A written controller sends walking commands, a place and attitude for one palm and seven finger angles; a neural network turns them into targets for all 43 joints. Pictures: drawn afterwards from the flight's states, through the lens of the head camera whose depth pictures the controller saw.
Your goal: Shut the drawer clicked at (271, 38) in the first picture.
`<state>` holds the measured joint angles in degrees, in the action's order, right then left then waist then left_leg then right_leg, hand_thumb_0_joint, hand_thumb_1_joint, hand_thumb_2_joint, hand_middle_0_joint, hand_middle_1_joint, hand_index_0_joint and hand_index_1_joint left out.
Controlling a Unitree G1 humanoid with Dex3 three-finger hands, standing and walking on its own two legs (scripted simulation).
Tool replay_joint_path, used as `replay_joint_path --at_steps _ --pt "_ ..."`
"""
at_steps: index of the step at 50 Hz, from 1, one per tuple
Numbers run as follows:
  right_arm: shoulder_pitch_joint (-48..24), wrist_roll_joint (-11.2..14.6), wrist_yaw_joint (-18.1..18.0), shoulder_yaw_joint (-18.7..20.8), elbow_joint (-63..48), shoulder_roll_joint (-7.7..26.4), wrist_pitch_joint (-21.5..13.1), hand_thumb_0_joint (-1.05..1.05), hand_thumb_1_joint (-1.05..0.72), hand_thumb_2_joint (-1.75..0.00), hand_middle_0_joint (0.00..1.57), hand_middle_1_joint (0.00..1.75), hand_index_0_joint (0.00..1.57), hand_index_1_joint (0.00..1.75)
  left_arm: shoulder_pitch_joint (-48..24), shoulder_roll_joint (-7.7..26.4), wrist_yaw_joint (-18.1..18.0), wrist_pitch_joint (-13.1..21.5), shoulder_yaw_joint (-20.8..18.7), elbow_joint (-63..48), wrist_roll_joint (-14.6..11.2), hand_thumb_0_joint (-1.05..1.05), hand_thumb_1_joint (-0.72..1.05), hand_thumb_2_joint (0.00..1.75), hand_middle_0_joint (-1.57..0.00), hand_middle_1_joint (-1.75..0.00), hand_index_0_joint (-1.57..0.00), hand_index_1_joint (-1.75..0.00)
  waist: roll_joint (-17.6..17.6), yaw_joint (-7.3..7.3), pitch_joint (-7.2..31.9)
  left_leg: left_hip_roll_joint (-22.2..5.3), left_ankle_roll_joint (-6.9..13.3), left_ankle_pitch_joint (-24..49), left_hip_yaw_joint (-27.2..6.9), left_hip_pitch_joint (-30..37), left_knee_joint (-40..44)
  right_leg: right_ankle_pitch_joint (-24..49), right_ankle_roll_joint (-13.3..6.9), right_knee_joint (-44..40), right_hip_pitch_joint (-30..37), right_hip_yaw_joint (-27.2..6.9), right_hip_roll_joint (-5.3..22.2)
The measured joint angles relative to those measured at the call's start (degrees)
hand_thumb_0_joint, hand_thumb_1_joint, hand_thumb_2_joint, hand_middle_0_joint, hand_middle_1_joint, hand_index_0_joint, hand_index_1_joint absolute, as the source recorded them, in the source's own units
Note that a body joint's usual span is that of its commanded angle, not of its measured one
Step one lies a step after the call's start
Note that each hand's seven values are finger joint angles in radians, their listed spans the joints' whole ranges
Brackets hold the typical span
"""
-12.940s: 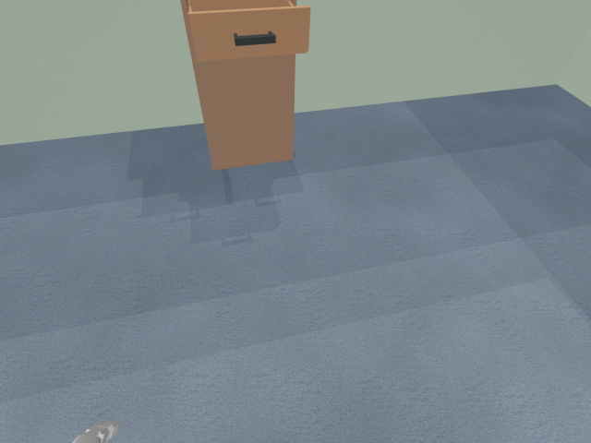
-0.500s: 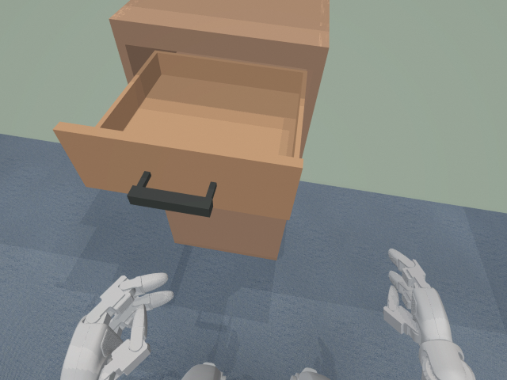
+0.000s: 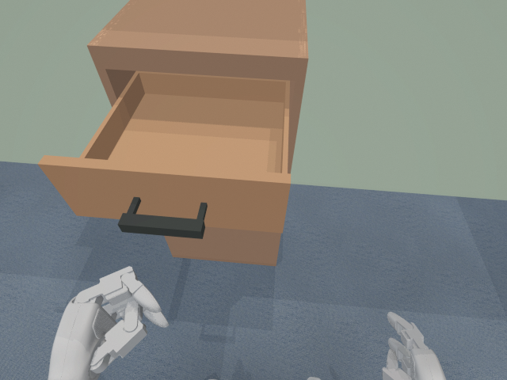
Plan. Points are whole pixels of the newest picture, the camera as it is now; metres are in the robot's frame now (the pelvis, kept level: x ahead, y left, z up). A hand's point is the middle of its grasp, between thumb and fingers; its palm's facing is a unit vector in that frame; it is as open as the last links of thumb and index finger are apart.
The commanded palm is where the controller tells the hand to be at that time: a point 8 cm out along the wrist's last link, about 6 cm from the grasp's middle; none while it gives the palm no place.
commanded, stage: raise the hand and make a fist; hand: left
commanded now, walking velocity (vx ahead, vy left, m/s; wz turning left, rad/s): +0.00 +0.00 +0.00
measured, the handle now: (166, 215) +0.36 +0.17 +0.06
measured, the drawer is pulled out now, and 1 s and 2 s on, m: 0.28 0.28 0.28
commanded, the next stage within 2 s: bring the fist close to the handle in 0.90 s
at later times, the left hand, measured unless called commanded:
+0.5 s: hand (120, 307) +0.18 +0.16 +0.14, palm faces +0.01 -0.99 -0.10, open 3.3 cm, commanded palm +0.13 +0.21 +0.16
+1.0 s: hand (120, 303) +0.18 +0.15 +0.16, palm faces +0.02 -1.00 -0.09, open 3.3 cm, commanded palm +0.13 +0.20 +0.16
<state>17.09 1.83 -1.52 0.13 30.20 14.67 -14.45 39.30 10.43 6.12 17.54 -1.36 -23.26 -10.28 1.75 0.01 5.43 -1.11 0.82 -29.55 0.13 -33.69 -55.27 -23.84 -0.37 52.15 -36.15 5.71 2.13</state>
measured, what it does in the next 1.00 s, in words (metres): stands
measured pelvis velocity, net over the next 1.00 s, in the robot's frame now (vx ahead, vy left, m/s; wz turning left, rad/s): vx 0.01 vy -0.01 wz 0.00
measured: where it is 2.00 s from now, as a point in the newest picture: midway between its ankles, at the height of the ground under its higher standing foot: outside the picture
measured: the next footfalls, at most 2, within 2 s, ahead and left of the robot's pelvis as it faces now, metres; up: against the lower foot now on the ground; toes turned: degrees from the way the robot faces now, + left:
none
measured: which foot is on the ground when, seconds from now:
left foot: down 0.00-1.00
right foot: down 0.00-1.00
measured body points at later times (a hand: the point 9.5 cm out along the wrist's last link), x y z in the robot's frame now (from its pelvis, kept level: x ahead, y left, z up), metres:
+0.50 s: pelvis +0.02 +0.00 +0.02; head +0.01 -0.02 +0.47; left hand +0.17 +0.21 +0.15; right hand +0.23 -0.20 -0.02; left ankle -0.02 +0.11 -0.69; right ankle +0.03 -0.12 -0.69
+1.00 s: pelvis +0.01 -0.01 +0.03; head -0.01 -0.03 +0.48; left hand +0.17 +0.21 +0.16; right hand +0.21 -0.23 -0.02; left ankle -0.02 +0.11 -0.69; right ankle +0.03 -0.12 -0.69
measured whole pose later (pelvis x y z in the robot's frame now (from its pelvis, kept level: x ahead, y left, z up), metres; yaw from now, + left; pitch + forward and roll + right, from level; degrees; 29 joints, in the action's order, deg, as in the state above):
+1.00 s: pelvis +0.01 -0.01 +0.03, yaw +0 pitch +0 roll -1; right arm 14.4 3.5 -3.1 -3.2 33.6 13.7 -21.3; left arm 33.8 12.7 11.8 5.7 -7.6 -25.1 -14.4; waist 3.6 2.7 4.2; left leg -1.8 -0.4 -24.4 -0.2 -17.1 -41.1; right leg -19.4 -1.2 38.8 -19.8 6.3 0.7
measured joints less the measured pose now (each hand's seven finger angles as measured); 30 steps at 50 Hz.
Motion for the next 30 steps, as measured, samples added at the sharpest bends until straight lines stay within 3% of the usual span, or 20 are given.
replay_joint_path --at_steps 4,12,23,30 --pt "-1.8 0.3 -0.4 0.5 -1.0 -0.1 -0.5 0.01 -0.91 -0.9 0.2 0.3 0.2 0.3 0.0 0.7 1.6 -1.9 1.5 -0.9 0.7 0.02 0.9 0.9 -1.11 -1.28 -1.11 -1.29 0.1 0.1 0.6 0.0 0.1 -0.1 0.2 1.4 0.9 -0.1 0.1 -0.7 1.2 -0.2 0.0" --pt "-3.5 0.7 -0.6 -1.3 -2.6 -2.5 -0.6 0.01 -0.91 -0.9 0.2 0.3 0.2 0.3 -0.4 1.2 0.3 -6.0 -1.6 -3.6 -0.9 0.02 0.9 0.9 -1.27 -1.46 -1.27 -1.46 0.6 1.47 1.3 -0.1 -0.2 0.5 0.0 6.4 4.6 0.1 0.0 -4.0 6.2 0.1 -0.3" --pt "-3.9 1.3 -0.9 -3.8 -0.4 -3.2 -1.6 0.01 -0.91 -0.9 0.21 0.3 0.21 0.3 -0.7 2.6 4.8 -11.4 -3.5 -5.2 -2.3 0.02 0.9 0.9 -1.39 -1.58 -1.38 -1.58 1.3 2.84 0.6 -0.2 -0.4 2.1 -0.4 11.9 9.3 1.6 -0.1 -8.8 11.9 0.6 -0.6" --pt "-3.0 1.7 -1.1 -3.8 1.5 -2.3 -3.8 0.01 -0.91 -0.9 0.21 0.3 0.21 0.3 -1.6 2.7 5.1 -11.5 -5.9 -6.4 -4.2 0.02 0.9 0.9 -1.4 -1.59 -1.39 -1.6 1.7 2.81 0.4 -0.3 -0.6 3.0 -0.5 14.7 11.7 2.5 -0.2 -11.2 14.8 0.7 -0.9"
